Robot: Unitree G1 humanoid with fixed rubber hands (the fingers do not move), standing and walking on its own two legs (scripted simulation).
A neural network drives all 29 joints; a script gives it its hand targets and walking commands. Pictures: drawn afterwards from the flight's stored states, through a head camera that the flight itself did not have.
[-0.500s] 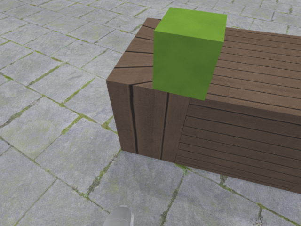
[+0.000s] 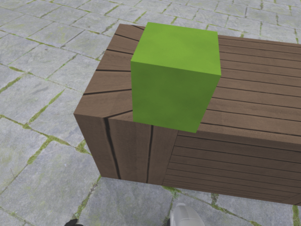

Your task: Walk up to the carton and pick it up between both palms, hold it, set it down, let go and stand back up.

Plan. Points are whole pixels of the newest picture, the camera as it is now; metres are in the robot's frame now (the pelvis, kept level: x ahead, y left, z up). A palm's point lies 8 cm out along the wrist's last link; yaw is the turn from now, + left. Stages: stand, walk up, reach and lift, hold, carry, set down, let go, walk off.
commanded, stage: walk up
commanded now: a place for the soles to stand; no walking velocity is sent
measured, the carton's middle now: (172, 79) +0.57 -0.08 +0.04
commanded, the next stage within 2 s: none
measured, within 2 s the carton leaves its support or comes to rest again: neither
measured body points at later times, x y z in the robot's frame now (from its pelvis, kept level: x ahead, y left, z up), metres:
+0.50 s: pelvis +0.07 -0.04 -0.01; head +0.08 -0.03 +0.44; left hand +0.13 +0.22 -0.15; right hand +0.15 -0.28 -0.14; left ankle +0.08 +0.08 -0.74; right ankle +0.15 -0.14 -0.74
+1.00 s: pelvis +0.07 -0.03 -0.01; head +0.09 -0.04 +0.44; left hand +0.13 +0.23 -0.14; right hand +0.13 -0.29 -0.15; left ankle +0.08 +0.08 -0.74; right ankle +0.15 -0.14 -0.74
